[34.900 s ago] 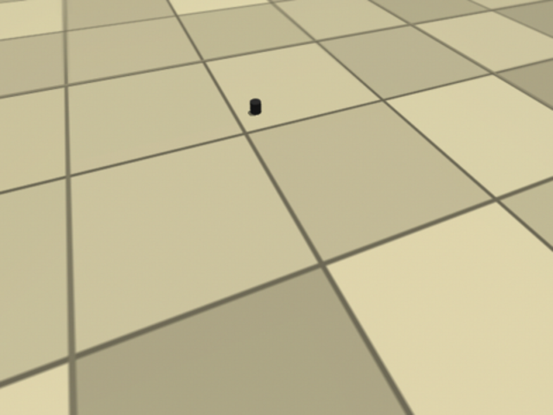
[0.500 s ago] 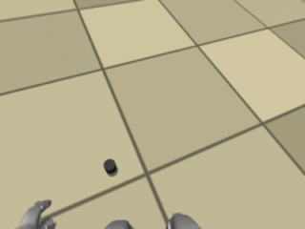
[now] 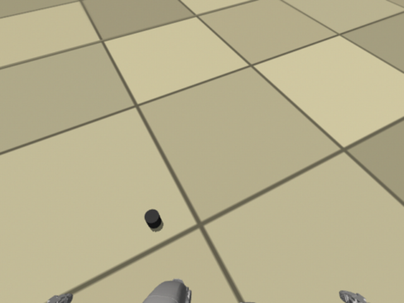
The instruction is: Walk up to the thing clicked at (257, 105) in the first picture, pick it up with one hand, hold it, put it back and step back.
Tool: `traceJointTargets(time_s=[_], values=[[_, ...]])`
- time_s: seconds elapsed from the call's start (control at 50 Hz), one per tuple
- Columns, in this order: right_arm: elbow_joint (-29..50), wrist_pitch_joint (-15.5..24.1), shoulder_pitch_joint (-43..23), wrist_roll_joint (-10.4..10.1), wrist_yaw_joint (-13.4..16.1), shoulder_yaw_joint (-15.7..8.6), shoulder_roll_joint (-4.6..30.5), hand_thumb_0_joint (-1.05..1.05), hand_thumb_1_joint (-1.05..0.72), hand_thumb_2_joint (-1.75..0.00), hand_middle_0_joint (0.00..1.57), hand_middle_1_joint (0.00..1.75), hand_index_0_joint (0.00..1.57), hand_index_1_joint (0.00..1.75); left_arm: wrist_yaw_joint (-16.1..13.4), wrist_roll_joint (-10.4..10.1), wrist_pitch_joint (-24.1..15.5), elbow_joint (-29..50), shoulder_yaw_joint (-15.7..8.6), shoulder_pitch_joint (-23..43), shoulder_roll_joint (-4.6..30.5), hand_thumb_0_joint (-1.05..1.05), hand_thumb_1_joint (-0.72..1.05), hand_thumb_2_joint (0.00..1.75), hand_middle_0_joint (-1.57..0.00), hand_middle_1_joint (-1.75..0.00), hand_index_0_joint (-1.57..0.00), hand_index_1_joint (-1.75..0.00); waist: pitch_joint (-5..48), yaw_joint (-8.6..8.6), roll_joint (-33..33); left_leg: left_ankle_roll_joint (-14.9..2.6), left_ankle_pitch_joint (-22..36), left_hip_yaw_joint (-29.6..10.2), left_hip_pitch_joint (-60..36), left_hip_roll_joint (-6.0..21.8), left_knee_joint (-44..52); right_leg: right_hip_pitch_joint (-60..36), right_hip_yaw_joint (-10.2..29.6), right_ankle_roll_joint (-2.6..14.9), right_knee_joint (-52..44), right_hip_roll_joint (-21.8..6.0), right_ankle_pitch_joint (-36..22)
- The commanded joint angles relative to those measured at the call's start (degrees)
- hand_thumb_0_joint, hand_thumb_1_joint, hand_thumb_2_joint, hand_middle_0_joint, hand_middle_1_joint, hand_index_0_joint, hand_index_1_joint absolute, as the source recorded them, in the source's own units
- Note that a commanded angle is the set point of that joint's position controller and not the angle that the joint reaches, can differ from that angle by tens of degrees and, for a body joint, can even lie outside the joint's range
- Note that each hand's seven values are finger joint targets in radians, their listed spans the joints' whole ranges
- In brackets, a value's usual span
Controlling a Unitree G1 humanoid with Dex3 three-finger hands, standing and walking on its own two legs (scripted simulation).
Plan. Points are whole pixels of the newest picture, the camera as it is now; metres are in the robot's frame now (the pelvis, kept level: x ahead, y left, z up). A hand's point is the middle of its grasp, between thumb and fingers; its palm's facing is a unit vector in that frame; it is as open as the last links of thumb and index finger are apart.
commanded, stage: step back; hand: left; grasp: from above
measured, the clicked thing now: (153, 218) +0.54 +0.29 -0.72
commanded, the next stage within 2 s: none
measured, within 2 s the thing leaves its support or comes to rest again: neither
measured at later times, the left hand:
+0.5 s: hand out of the picture -0.05 +0.28 -0.15, palm faces +0.09 -0.94 -0.34, open 7.4 cm
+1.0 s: hand out of the picture -0.20 +0.26 -0.14, palm faces +0.09 -0.91 -0.41, open 7.4 cm
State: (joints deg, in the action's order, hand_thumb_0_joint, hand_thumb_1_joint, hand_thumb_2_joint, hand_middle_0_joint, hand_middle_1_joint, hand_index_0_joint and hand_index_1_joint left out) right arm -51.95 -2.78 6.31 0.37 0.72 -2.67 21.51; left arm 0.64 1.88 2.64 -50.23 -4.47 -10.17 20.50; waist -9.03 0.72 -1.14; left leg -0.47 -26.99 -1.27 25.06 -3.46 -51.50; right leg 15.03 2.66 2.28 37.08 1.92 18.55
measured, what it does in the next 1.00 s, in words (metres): walks backwards: left foot, then right foot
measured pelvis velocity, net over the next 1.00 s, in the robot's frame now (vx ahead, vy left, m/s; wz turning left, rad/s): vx -0.31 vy -0.03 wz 0.12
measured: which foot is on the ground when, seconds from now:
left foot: up 0.00-0.26, down 0.28-0.70, up 0.72-0.98, down 1.00-1.00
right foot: down 0.00-0.30, up 0.32-0.64, down 0.66-1.00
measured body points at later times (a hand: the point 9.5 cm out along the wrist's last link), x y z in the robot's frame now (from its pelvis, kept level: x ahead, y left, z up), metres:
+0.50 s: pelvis -0.14 +0.01 +0.01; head -0.09 +0.04 +0.45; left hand -0.05 +0.33 -0.12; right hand -0.03 -0.30 -0.09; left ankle -0.13 +0.12 -0.73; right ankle -0.16 -0.15 -0.63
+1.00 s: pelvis -0.31 -0.03 -0.01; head -0.25 -0.02 +0.43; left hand -0.20 +0.30 -0.12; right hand -0.21 -0.34 -0.13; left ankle -0.35 +0.08 -0.73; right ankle -0.21 -0.16 -0.73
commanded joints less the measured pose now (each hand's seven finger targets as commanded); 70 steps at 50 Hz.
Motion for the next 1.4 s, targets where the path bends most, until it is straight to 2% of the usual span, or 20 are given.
traceJointTargets(time_s=[0.0, 0.18, 0.24, 0.28, 0.32, 0.38, 0.54, 0.62, 0.66, 0.7, 0.78, 0.9, 0.96, 1.0, 1.02, 1.04, 1.1, 1.24, 1.34, 1.38], values=[[2.6, 1.1, 4.1, -0.7, 0.5, -2.9, 11.2, 0.00, -0.90, -0.90, 0.20, 0.30, 0.20, 0.30, -2.0, 0.0, -2.0, 8.3, -3.8, 8.0, 13.5, 0.00, 0.90, 0.90, -0.20, -0.30, -0.20, -0.30, 4.5, -2.38, 8.5, 1.01, -0.3, -8.1, 0.5, -4.8, -16.8, 4.6, 13.1, 9.84, -16.9, -14.6, -20.3], [4.6, 2.3, 7.2, 0.2, 1.2, -2.3, 10.8, 0.00, -0.90, -0.90, 0.20, 0.30, 0.20, 0.30, -2.3, 0.3, -0.7, 10.1, -3.7, 2.7, 13.6, 0.00, 0.90, 0.90, -0.20, -0.30, -0.20, -0.30, 13.6, 0.90, 13.8, 1.22, -2.1, -2.8, -2.3, 2.8, 10.9, -13.6, 11.4, 10.04, -9.2, -16.9, -26.0], [2.8, 2.9, 10.7, 0.9, 0.8, -3.0, 10.5, 0.00, -0.90, -0.90, 0.20, 0.30, 0.20, 0.30, -1.8, -0.7, 0.5, 10.4, -3.2, 2.7, 14.2, 0.00, 0.90, 0.90, -0.20, -0.30, -0.20, -0.30, 15.0, -1.05, 8.5, -0.01, 18.3, 0.7, -13.0, 1.7, 30.6, -8.4, 5.8, 5.13, -2.0, -11.7, -22.4], [4.1, 3.0, 9.1, 2.6, 0.7, -5.0, 18.5, 0.00, -0.90, -0.90, 0.20, 0.30, 0.20, 0.30, -1.5, -1.2, 0.6, 11.8, -2.2, 2.9, 10.0, 0.00, 0.90, 0.90, -0.20, -0.30, -0.20, -0.30, 13.8, -0.71, -10.2, -6.70, 27.5, -23.5, -20.3, 19.7, 32.3, 11.4, -0.8, -0.63, 10.5, -0.9, 3.3], [6.3, 3.0, 3.8, 2.4, 0.8, -5.8, 21.7, 0.00, -0.90, -0.90, 0.20, 0.30, 0.20, 0.30, -2.5, 0.0, 0.5, 11.8, -3.7, 9.1, 13.3, 0.00, 0.90, 0.90, -0.20, -0.30, -0.20, -0.30, 8.0, -4.06, -11.7, -17.95, 30.2, -30.7, -4.3, 28.2, 34.0, 9.2, 7.4, -2.11, 29.0, 1.8, 18.1], [7.5, 3.3, -1.6, 2.5, 1.5, -3.5, 14.6, 0.00, -0.90, -0.90, 0.20, 0.30, 0.20, 0.30, -1.9, -1.7, 0.5, 8.5, -3.6, 2.0, 12.0, 0.00, 0.90, 0.90, -0.20, -0.30, -0.20, -0.30, 7.5, 1.56, -4.6, -10.93, 40.7, -11.3, -11.1, 16.6, 27.8, 14.0, 9.1, -1.13, 35.9, 4.9, 10.0], [7.1, 2.6, 5.2, 1.4, 1.6, -4.3, 14.6, 0.00, -0.90, -0.90, 0.20, 0.30, 0.20, 0.30, -1.8, -0.9, -0.9, 8.8, -3.0, 1.8, 10.6, 0.00, 0.90, 0.90, -0.20, -0.30, -0.20, -0.30, 12.2, -3.23, -7.9, -13.26, 41.6, -10.6, -25.3, 17.0, 21.1, 11.3, 3.3, -4.34, 9.9, 0.1, 10.8], [8.5, 1.2, 0.5, 0.6, 0.9, -4.4, 16.0, 0.00, -0.90, -0.90, 0.20, 0.30, 0.20, 0.30, -1.5, -0.4, -1.7, 4.0, -3.1, -6.0, 10.3, 0.00, 0.90, 0.90, -0.20, -0.30, -0.20, -0.30, 14.8, 0.42, -10.2, -9.76, 32.8, -9.0, -15.4, 15.5, 17.1, -4.2, -2.7, -2.05, -13.0, -0.1, -4.6], [9.4, 0.8, -0.1, -0.2, 0.6, -3.4, 12.8, 0.00, -0.90, -0.90, 0.20, 0.30, 0.20, 0.30, -1.4, 0.7, -2.1, 3.6, -4.3, -7.2, 15.0, 0.00, 0.90, 0.90, -0.20, -0.30, -0.20, -0.30, 14.8, 0.59, 0.6, -4.04, 17.0, -6.9, -2.0, 8.8, 10.6, -10.0, 10.7, 1.53, -12.9, -7.1, -9.7], [9.8, 0.6, -1.1, 0.1, 1.7, -4.0, 12.2, 0.00, -0.90, -0.90, 0.20, 0.30, 0.20, 0.30, -1.3, 0.9, -1.7, 7.6, -5.8, 1.7, 23.9, 0.00, 0.90, 0.90, -0.20, -0.30, -0.20, -0.30, 8.3, 2.27, 18.9, 0.79, -9.8, -5.2, -1.1, -0.4, -12.2, 10.4, 30.8, 15.85, -20.3, -25.7, -7.0], [6.1, 1.1, 3.8, -0.6, 1.0, -3.2, 11.5, 0.00, -0.90, -0.90, 0.20, 0.30, 0.20, 0.30, -2.1, 0.4, -1.9, 9.0, -4.0, 6.5, 14.6, 0.00, 0.90, 0.90, -0.20, -0.30, -0.20, -0.30, 6.7, -1.58, 9.4, 0.44, -0.7, -7.4, 1.8, -3.8, -16.2, 4.1, 10.1, 8.29, -12.4, -13.1, -19.6], [6.6, 2.3, 5.2, 0.4, 1.4, -2.5, 10.2, 0.00, -0.90, -0.90, 0.20, 0.30, 0.20, 0.30, -2.6, 0.9, -0.7, 9.7, -3.8, 2.1, 14.3, 0.00, 0.90, 0.90, -0.20, -0.30, -0.20, -0.30, 11.1, 1.57, 14.6, 1.48, -3.3, -1.9, 0.7, 1.0, 7.8, -10.7, 10.4, 9.04, -7.4, -15.0, -26.2], [4.2, 3.0, 10.2, 1.3, 1.4, -3.4, 10.5, 0.00, -0.90, -0.90, 0.20, 0.30, 0.20, 0.30, -2.2, -0.6, 0.7, 10.6, -2.8, 3.2, 13.4, 0.00, 0.90, 0.90, -0.20, -0.30, -0.20, -0.30, 14.0, -0.61, 10.2, -0.04, 18.2, -0.4, -11.4, 1.8, 32.5, -7.4, 6.6, 4.49, 2.9, -11.4, -25.1], [5.4, 2.7, 6.4, 2.9, 1.2, -5.4, 19.0, 0.00, -0.90, -0.90, 0.20, 0.30, 0.20, 0.30, -2.1, -1.3, 1.1, 10.9, -1.5, 0.7, 9.1, 0.00, 0.90, 0.90, -0.20, -0.30, -0.20, -0.30, 12.5, 1.36, -10.7, -6.88, 34.0, -25.3, -22.1, 19.9, 31.9, 17.6, -0.6, -0.83, 18.1, 2.2, 12.4], [6.8, 2.6, 5.8, 2.4, 0.9, -5.8, 23.0, 0.00, -0.90, -0.90, 0.20, 0.30, 0.20, 0.30, -3.1, -0.6, 1.1, 11.1, -2.7, 4.6, 12.4, 0.00, 0.90, 0.90, -0.20, -0.30, -0.20, -0.30, 11.6, -2.39, -11.6, -15.84, 31.3, -31.0, -9.2, 27.5, 32.8, 12.0, 5.1, -1.80, 26.6, 1.7, 19.9], [7.1, 3.0, 2.9, 2.4, 1.3, -6.0, 22.0, 0.00, -0.90, -0.90, 0.20, 0.30, 0.20, 0.30, -3.2, -0.3, 1.1, 10.4, -3.1, 6.2, 14.2, 0.00, 0.90, 0.90, -0.20, -0.30, -0.20, -0.30, 8.9, -2.29, -10.6, -17.56, 28.8, -32.5, -2.8, 28.6, 34.4, 9.1, 8.3, -1.59, 33.0, 1.0, 18.2], [7.8, 3.3, -2.4, 2.5, 1.8, -3.5, 14.2, 0.00, -0.90, -0.90, 0.20, 0.30, 0.20, 0.30, -2.1, -1.6, 1.3, 7.5, -3.1, 1.1, 13.0, 0.00, 0.90, 0.90, -0.20, -0.30, -0.20, -0.30, 8.3, 2.47, -4.2, -10.41, 36.2, -11.6, -8.6, 15.9, 28.3, 13.1, 9.6, -1.22, 38.6, 4.1, 9.1], [6.6, 2.4, 5.0, 1.6, 1.5, -4.0, 14.1, 0.00, -0.90, -0.90, 0.20, 0.30, 0.20, 0.30, -1.8, -0.6, -0.3, 7.9, -2.2, 1.5, 11.3, 0.00, 0.90, 0.90, -0.20, -0.30, -0.20, -0.30, 13.0, -2.55, -8.9, -13.24, 35.8, -11.7, -24.1, 17.5, 24.2, 12.0, 4.0, -4.60, 15.3, 0.4, 11.9], [6.8, 0.6, 1.5, 1.3, 0.4, -4.1, 16.2, 0.00, -0.90, -0.90, 0.20, 0.30, 0.20, 0.30, -1.3, -0.1, -1.9, 0.9, -2.5, -7.3, 11.3, 0.00, 0.90, 0.90, -0.20, -0.30, -0.20, -0.30, 16.2, 1.07, -10.2, -9.02, 20.9, -7.9, -13.2, 14.8, 19.7, -7.0, -3.6, -0.91, -14.8, 0.2, -0.2], [8.6, 0.6, 0.7, 0.7, 0.2, -2.3, 10.3, 0.00, -0.90, -0.90, 0.20, 0.30, 0.20, 0.30, -1.2, 1.2, -2.1, 0.6, -4.6, -8.0, 18.0, 0.00, 0.90, 0.90, -0.20, -0.30, -0.20, -0.30, 10.9, 1.76, 9.9, -2.02, -0.9, -3.4, 8.4, 3.2, 6.3, -9.3, 20.8, 3.96, -18.2, -12.5, 9.5]])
